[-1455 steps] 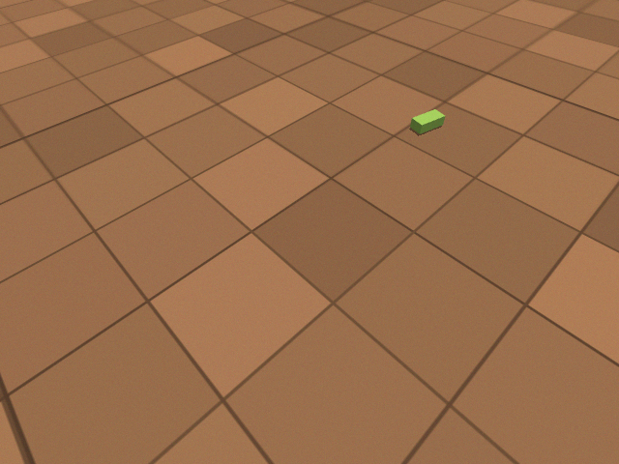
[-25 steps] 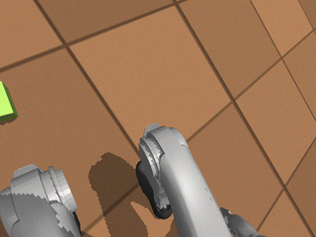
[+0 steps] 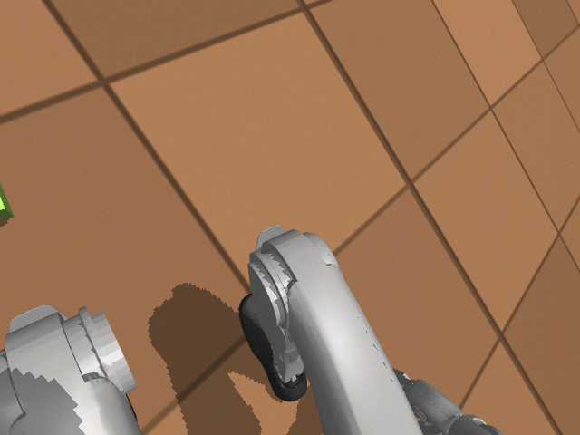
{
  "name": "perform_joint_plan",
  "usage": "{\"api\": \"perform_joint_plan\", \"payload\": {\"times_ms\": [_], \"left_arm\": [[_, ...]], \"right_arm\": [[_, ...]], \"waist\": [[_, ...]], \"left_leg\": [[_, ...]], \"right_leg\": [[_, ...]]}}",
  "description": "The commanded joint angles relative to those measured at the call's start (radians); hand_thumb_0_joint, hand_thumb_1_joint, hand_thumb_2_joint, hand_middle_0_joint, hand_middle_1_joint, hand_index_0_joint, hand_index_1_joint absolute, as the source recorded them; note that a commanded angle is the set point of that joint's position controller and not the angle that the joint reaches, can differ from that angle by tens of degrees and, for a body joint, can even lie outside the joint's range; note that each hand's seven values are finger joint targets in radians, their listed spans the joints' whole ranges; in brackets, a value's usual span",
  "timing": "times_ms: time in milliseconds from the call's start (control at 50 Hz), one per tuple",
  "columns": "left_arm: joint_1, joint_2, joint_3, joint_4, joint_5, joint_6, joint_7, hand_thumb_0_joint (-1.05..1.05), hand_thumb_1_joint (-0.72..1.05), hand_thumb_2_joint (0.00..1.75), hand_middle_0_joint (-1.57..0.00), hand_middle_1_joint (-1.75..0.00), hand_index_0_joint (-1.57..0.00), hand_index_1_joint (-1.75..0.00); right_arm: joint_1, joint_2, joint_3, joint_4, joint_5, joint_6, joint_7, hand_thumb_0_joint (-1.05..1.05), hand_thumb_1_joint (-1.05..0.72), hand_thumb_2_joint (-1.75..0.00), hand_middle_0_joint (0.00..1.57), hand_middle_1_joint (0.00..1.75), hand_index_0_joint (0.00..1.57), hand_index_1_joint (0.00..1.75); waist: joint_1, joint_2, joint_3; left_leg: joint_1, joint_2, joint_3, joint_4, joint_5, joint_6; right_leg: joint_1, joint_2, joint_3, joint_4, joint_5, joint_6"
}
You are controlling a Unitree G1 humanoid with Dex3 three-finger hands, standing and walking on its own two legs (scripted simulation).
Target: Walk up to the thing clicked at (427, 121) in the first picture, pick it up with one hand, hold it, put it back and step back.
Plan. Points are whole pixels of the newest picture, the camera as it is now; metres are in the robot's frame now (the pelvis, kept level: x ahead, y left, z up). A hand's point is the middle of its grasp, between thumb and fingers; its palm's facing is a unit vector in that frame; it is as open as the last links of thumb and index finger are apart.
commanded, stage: close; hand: left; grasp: from above
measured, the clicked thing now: out of the picture +0.46 +0.32 -0.27
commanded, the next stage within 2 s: settle in 1.62 s
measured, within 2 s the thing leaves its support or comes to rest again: neither
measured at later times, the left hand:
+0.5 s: hand out of the picture +0.45 +0.32 -0.25, palm faces -0.42 -0.16 -0.89, open 12.8 cm
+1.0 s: hand out of the picture +0.44 +0.32 -0.24, palm faces -0.43 -0.15 -0.89, open 11.1 cm
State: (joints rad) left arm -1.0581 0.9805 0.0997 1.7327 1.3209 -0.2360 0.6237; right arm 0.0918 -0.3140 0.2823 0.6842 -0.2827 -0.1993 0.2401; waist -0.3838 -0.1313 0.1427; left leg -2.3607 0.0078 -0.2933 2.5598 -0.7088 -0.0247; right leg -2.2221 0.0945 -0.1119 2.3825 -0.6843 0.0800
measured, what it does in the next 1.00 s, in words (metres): stands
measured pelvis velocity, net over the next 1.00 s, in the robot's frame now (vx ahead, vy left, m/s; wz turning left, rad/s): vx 0.00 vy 0.00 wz -0.01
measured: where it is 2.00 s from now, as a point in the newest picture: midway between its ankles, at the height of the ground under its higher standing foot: (209, 407)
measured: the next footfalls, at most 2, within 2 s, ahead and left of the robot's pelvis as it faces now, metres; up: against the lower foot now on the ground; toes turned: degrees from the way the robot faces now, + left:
none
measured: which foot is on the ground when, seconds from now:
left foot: down 0.00-1.00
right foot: down 0.00-1.00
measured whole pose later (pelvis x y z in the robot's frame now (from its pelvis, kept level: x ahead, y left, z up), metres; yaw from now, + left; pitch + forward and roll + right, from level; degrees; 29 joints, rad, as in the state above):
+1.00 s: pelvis +0.00 +0.00 +0.00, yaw -1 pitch +27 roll -15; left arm -1.06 1.00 0.08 1.73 1.29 -0.25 0.62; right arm 0.08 -0.33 0.30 0.67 -0.28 -0.22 0.25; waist -0.38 -0.14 0.17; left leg -2.35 0.02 -0.31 2.56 -0.71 -0.03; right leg -2.21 0.09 -0.13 2.37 -0.67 0.09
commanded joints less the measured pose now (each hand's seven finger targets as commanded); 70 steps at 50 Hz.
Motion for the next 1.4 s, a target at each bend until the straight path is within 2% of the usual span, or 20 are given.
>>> {"api": "perform_joint_plan", "payload": {"times_ms": [0, 60, 120, 140, 240, 320, 340, 420, 480, 620, 640, 740, 820, 880, 960, 1000, 1060, 1120, 1200, 1380], "left_arm": [[-0.256, 0.213, 0.005, -0.101, -0.009, 0.000, 0.040, 0.00, -0.55, 1.02, -0.08, -0.97, -0.06, -0.99], [-0.245, 0.180, -0.015, -0.088, -0.014, 0.002, 0.038, 0.00, -0.54, 1.01, -0.08, -0.97, -0.07, -0.99], [-0.255, 0.211, -0.002, -0.104, -0.018, -0.001, 0.040, 0.00, -0.41, 0.95, -0.15, -0.95, -0.15, -0.95], [-0.277, 0.237, 0.014, -0.152, -0.017, -0.005, 0.045, 0.00, -0.39, 0.96, -0.17, -0.96, -0.17, -0.96], [-0.246, 0.193, -0.014, -0.083, -0.026, 0.004, 0.045, 0.00, -0.34, 0.86, -0.19, -0.92, -0.20, -0.91], [-0.241, 0.235, 0.016, -0.110, -0.026, 0.006, 0.041, 0.00, -0.30, 0.83, -0.22, -0.89, -0.23, -0.88], [-0.228, 0.225, 0.000, -0.097, -0.024, 0.008, 0.036, 0.00, -0.29, 0.82, -0.23, -0.88, -0.24, -0.87], [-0.250, 0.227, 0.013, -0.113, -0.041, 0.007, 0.036, 0.00, -0.26, 0.80, -0.26, -0.86, -0.27, -0.85], [-0.237, 0.213, -0.007, -0.094, -0.038, 0.007, 0.025, 0.00, -0.22, 0.78, -0.29, -0.83, -0.30, -0.82], [-0.224, 0.220, -0.006, -0.115, -0.040, -0.003, 0.019, 0.00, -0.12, 0.73, -0.37, -0.78, -0.38, -0.77], [-0.237, 0.209, -0.010, -0.114, -0.043, -0.007, 0.019, 0.00, -0.11, 0.71, -0.37, -0.77, -0.39, -0.76], [-0.212, 0.237, 0.007, -0.097, -0.038, -0.011, 0.028, 0.00, -0.06, 0.68, -0.41, -0.74, -0.43, -0.73], [-0.225, 0.207, -0.020, -0.098, -0.035, -0.013, 0.025, 0.00, 0.01, 0.64, -0.46, -0.72, -0.48, -0.70], [-0.233, 0.224, -0.009, -0.103, -0.041, -0.014, 0.034, 0.00, 0.08, 0.64, -0.51, -0.71, -0.53, -0.69], [-0.236, 0.214, -0.030, -0.093, -0.038, -0.010, 0.033, 0.00, 0.15, 0.63, -0.56, -0.70, -0.58, -0.68], [-0.261, 0.253, 0.003, -0.131, -0.041, -0.011, 0.038, 0.00, 0.17, 0.62, -0.58, -0.68, -0.60, -0.66], [-0.243, 0.211, -0.022, -0.091, -0.045, -0.006, 0.032, 0.00, 0.21, 0.63, -0.62, -0.67, -0.63, -0.65], [-0.246, 0.242, 0.000, -0.102, -0.051, -0.008, 0.031, 0.00, 0.27, 0.62, -0.66, -0.67, -0.68, -0.65], [-0.243, 0.211, -0.029, -0.092, -0.047, -0.003, 0.022, 0.00, 0.34, 0.66, -0.73, -0.67, -0.74, -0.65], [-0.232, 0.242, -0.014, -0.073, -0.057, -0.004, 0.020, 0.00, 0.45, 0.70, -0.81, -0.67, -0.82, -0.66]], "right_arm": [[0.178, -0.331, -0.080, 0.005, 0.007, -0.006, -0.008, 0.00, -0.91, -0.91, 0.20, 0.30, 0.20, 0.30], [0.169, -0.328, -0.078, 0.001, 0.002, -0.014, -0.002, 0.00, -0.90, -0.91, 0.20, 0.30, 0.20, 0.30], [0.176, -0.332, -0.073, 0.006, 0.004, -0.019, 0.002, 0.00, -0.89, -0.90, 0.20, 0.30, 0.20, 0.30], [0.181, -0.344, -0.079, 0.005, 0.003, -0.019, 0.000, 0.00, -0.89, -0.90, 0.20, 0.30, 0.20, 0.30], [0.172, -0.335, -0.068, 0.000, 0.005, -0.027, 0.007, 0.00, -0.90, -0.90, 0.20, 0.30, 0.20, 0.30], [0.187, -0.344, -0.072, 0.005, 0.007, -0.032, 0.007, 0.00, -0.90, -0.90, 0.20, 0.30, 0.20, 0.30], [0.182, -0.341, -0.072, 0.003, 0.007, -0.033, 0.009, 0.00, -0.90, -0.90, 0.20, 0.30, 0.20, 0.30], [0.194, -0.345, -0.072, 0.007, 0.007, -0.031, 0.010, 0.00, -0.90, -0.90, 0.20, 0.30, 0.20, 0.30], [0.183, -0.343, -0.073, 0.001, 0.012, -0.030, 0.005, 0.00, -0.90, -0.90, 0.20, 0.30, 0.20, 0.30], [0.179, -0.339, -0.070, -0.001, 0.018, -0.027, 0.003, 0.00, -0.90, -0.90, 0.20, 0.30, 0.20, 0.30], [0.185, -0.341, -0.066, -0.005, 0.016, -0.027, 0.007, 0.00, -0.90, -0.90, 0.20, 0.30, 0.20, 0.30], [0.178, -0.345, -0.069, -0.006, 0.015, -0.023, 0.000, 0.00, -0.90, -0.90, 0.20, 0.30, 0.20, 0.30], [0.177, -0.343, -0.071, -0.003, 0.011, -0.025, 0.001, 0.00, -0.90, -0.90, 0.20, 0.30, 0.20, 0.30], [0.176, -0.348, -0.072, -0.002, 0.015, -0.022, -0.005, 0.00, -0.90, -0.90, 0.20, 0.30, 0.20, 0.30], [0.172, -0.360, -0.077, -0.010, 0.015, -0.026, -0.007, 0.00, -0.90, -0.90, 0.20, 0.30, 0.20, 0.30], [0.186, -0.351, -0.070, -0.002, 0.020, -0.025, -0.007, 0.00, -0.90, -0.90, 0.20, 0.30, 0.20, 0.30], [0.179, -0.348, -0.066, -0.006, 0.018, -0.025, -0.004, 0.00, -0.90, -0.90, 0.20, 0.30, 0.20, 0.30], [0.186, -0.350, -0.066, -0.008, 0.018, -0.021, -0.009, 0.00, -0.89, -0.90, 0.20, 0.30, 0.20, 0.30], [0.177, -0.344, -0.063, -0.019, 0.018, -0.022, -0.009, 0.00, -0.90, -0.90, 0.20, 0.30, 0.20, 0.30], [0.179, -0.348, -0.051, -0.019, 0.014, -0.010, -0.020, 0.00, -0.90, -0.90, 0.20, 0.30, 0.20, 0.30]], "waist": [[-0.053, 0.548, -0.622], [-0.060, 0.549, -0.597], [-0.056, 0.549, -0.594], [-0.049, 0.573, -0.638], [-0.068, 0.513, -0.578], [-0.049, 0.546, -0.615], [-0.056, 0.544, -0.611], [-0.063, 0.544, -0.611], [-0.064, 0.534, -0.588], [-0.051, 0.540, -0.609], [-0.065, 0.537, -0.590], [-0.047, 0.513, -0.592], [-0.060, 0.527, -0.585], [-0.058, 0.524, -0.595], [-0.066, 0.508, -0.579], [-0.049, 0.534, -0.614], [-0.065, 0.526, -0.583], [-0.058, 0.513, -0.587], [-0.067, 0.499, -0.577], [-0.058, 0.503, -0.573]], "left_leg": [[0.533, 0.039, 0.125, -0.269, 0.229, 0.021], [0.522, 0.038, 0.128, -0.261, 0.207, 0.022], [0.521, 0.039, 0.125, -0.266, 0.196, 0.021], [0.558, 0.042, 0.119, -0.272, 0.231, 0.017], [0.494, 0.040, 0.124, -0.256, 0.191, 0.025], [0.542, 0.044, 0.112, -0.272, 0.225, 0.017], [0.534, 0.042, 0.122, -0.263, 0.223, 0.020], [0.521, 0.044, 0.119, -0.268, 0.222, 0.023], [0.503, 0.043, 0.124, -0.261, 0.202, 0.024], [0.533, 0.047, 0.114, -0.270, 0.226, 0.018], [0.521, 0.044, 0.113, -0.267, 0.216, 0.019], [0.508, 0.045, 0.122, -0.271, 0.203, 0.022], [0.514, 0.044, 0.120, -0.267, 0.198, 0.022], [0.521, 0.046, 0.119, -0.277, 0.200, 0.021], [0.503, 0.045, 0.124, -0.270, 0.174, 0.024], [0.521, 0.046, 0.120, -0.275, 0.214, 0.022], [0.516, 0.048, 0.115, -0.273, 0.218, 0.019], [0.501, 0.045, 0.120, -0.280, 0.189, 0.024], [0.496, 0.045, 0.121, -0.268, 0.186, 0.025], [0.499, 0.047, 0.112, -0.287, 0.179, 0.023]], "right_leg": [[0.311, 0.019, -0.175, -0.178, 0.292, -0.093], [0.300, 0.018, -0.177, -0.174, 0.278, -0.091], [0.305, 0.018, -0.178, -0.180, 0.266, -0.090], [0.318, 0.020, -0.180, -0.178, 0.293, -0.091], [0.310, 0.020, -0.178, -0.192, 0.273, -0.086], [0.318, 0.019, -0.183, -0.178, 0.286, -0.091], [0.335, 0.021, -0.177, -0.182, 0.290, -0.090], [0.337, 0.022, -0.179, -0.195, 0.293, -0.088], [0.325, 0.021, -0.176, -0.196, 0.278, -0.088], [0.330, 0.022, -0.181, -0.188, 0.290, -0.090], [0.323, 0.017, -0.185, -0.184, 0.284, -0.089], [0.343, 0.021, -0.176, -0.204, 0.275, -0.089], [0.324, 0.020, -0.180, -0.195, 0.273, -0.089], [0.334, 0.022, -0.178, -0.204, 0.272, -0.090], [0.333, 0.023, -0.171, -0.215, 0.258, -0.088], [0.343, 0.019, -0.174, -0.207, 0.281, -0.089], [0.328, 0.019, -0.181, -0.196, 0.287, -0.088], [0.339, 0.019, -0.176, -0.213, 0.263, -0.088], [0.325, 0.018, -0.176, -0.205, 0.267, -0.087], [0.329, 0.018, -0.180, -0.212, 0.248, -0.090]]}}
